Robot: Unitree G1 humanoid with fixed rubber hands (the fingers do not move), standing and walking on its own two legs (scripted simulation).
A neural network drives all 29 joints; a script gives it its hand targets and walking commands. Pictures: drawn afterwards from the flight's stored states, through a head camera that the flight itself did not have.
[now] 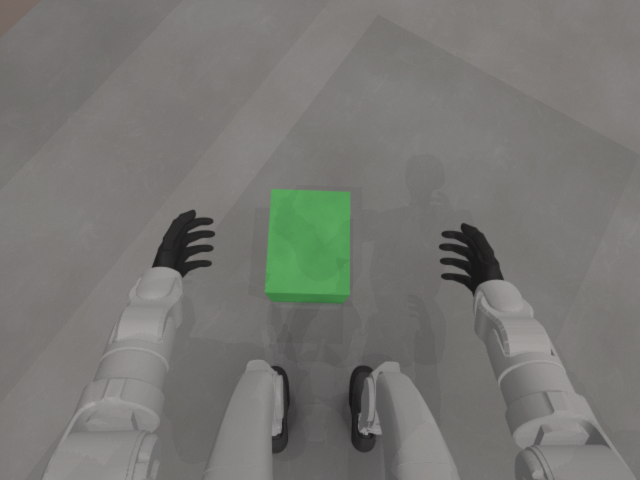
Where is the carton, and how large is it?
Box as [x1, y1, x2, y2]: [265, 189, 349, 303]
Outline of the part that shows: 271,189 265,293 272,301 342,303 349,294 349,192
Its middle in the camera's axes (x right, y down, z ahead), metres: -0.04 +0.03 +1.02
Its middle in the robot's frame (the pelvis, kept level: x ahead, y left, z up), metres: +0.52 +0.03 -0.60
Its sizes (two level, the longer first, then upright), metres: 0.259 0.198 0.186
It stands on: the floor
